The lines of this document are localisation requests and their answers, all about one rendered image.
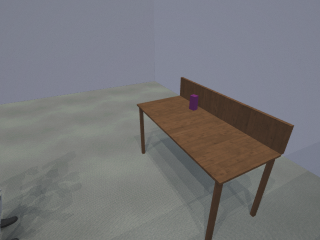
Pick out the robot left foot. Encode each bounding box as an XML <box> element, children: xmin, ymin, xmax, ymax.
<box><xmin>0</xmin><ymin>216</ymin><xmax>18</xmax><ymax>228</ymax></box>

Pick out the table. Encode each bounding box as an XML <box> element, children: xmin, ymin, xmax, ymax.
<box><xmin>137</xmin><ymin>77</ymin><xmax>294</xmax><ymax>240</ymax></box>

